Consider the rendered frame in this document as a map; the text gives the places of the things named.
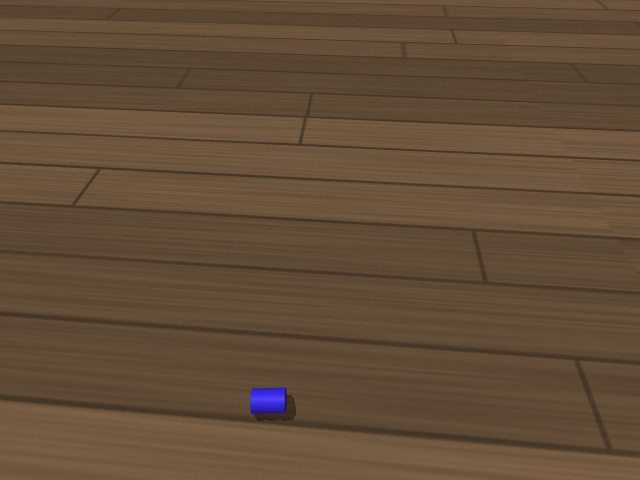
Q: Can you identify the can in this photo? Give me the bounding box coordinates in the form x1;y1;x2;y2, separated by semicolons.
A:
250;388;287;414

